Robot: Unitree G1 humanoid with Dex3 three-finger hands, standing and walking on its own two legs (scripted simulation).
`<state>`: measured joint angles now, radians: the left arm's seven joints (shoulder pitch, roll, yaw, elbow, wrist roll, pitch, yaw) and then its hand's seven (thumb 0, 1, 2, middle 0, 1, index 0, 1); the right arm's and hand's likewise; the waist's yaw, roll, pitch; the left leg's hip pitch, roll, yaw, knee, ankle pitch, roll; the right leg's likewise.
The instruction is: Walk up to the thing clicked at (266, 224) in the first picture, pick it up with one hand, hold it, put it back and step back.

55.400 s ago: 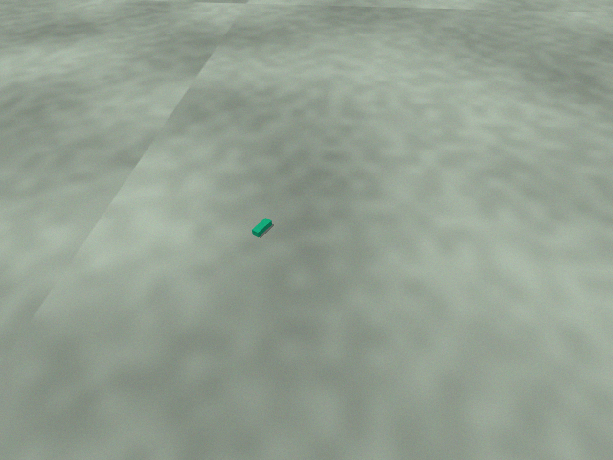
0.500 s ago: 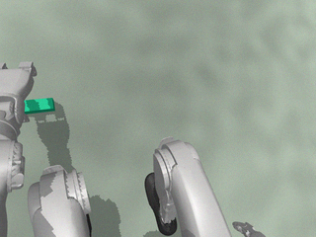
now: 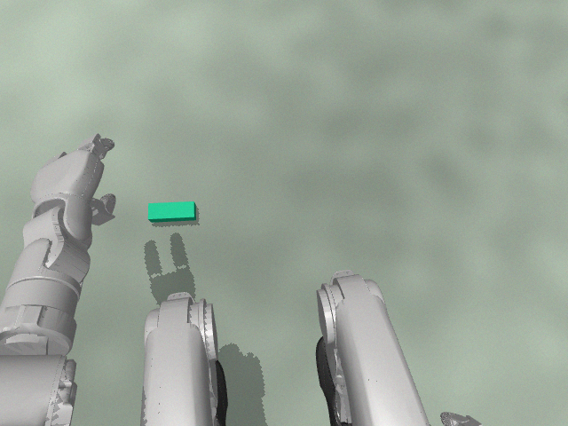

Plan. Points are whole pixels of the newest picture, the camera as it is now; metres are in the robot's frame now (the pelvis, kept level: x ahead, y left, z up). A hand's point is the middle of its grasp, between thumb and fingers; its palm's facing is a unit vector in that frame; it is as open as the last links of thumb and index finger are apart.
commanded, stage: home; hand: left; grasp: from above
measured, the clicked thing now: (172, 211) +0.52 +0.20 -0.38
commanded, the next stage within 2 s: none
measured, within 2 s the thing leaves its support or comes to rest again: neither
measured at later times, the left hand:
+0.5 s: hand (33, 338) +0.28 +0.20 +0.09, palm faces -0.02 -0.92 -0.38, open 7.4 cm
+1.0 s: hand out of the picture +0.22 +0.20 +0.27, palm faces +0.17 -0.96 -0.21, open 7.4 cm
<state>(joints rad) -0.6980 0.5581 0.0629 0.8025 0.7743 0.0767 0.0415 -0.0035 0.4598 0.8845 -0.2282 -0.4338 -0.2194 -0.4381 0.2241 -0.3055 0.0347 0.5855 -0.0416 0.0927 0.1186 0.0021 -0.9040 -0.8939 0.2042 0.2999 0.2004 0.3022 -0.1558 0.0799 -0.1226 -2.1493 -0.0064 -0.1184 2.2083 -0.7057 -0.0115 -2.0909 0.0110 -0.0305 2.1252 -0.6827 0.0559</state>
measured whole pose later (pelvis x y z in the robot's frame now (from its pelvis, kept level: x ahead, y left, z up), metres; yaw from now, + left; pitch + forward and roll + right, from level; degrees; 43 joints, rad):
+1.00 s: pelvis +0.07 +0.00 +0.31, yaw +6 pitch +11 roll -3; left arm 0.51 0.22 0.04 -0.14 -0.07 0.46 0.05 0.01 0.90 0.90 -0.20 -0.30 -0.20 -0.30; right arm 0.31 -0.22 0.03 0.51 0.03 -0.18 -0.18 0.01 -0.91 -0.90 0.20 0.30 0.20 0.30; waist -0.06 0.05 -0.19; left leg -0.73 0.03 -0.07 1.03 -0.50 -0.02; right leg -0.68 0.00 -0.04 0.96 -0.47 0.02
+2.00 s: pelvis +0.07 +0.00 +0.32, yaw +7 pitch +9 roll -3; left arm 0.50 0.23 0.03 -0.14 -0.05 0.46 0.01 0.01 0.91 0.90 -0.20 -0.30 -0.20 -0.30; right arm 0.29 -0.22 0.04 0.53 0.01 -0.24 -0.18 0.01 -0.91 -0.90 0.20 0.30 0.20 0.30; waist -0.04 0.04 -0.15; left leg -0.70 0.02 -0.07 1.03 -0.49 -0.02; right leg -0.65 -0.01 -0.04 0.96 -0.47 0.02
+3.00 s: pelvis +0.08 +0.00 +0.31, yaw +7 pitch +10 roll -3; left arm 0.51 0.23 0.03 -0.15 -0.05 0.46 0.02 0.01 0.91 0.90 -0.20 -0.31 -0.20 -0.30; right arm 0.29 -0.22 0.03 0.52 0.01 -0.22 -0.17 0.01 -0.91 -0.90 0.20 0.30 0.20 0.30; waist -0.04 0.04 -0.16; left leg -0.70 0.02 -0.07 1.04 -0.51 -0.01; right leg -0.65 -0.01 -0.04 0.96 -0.48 0.03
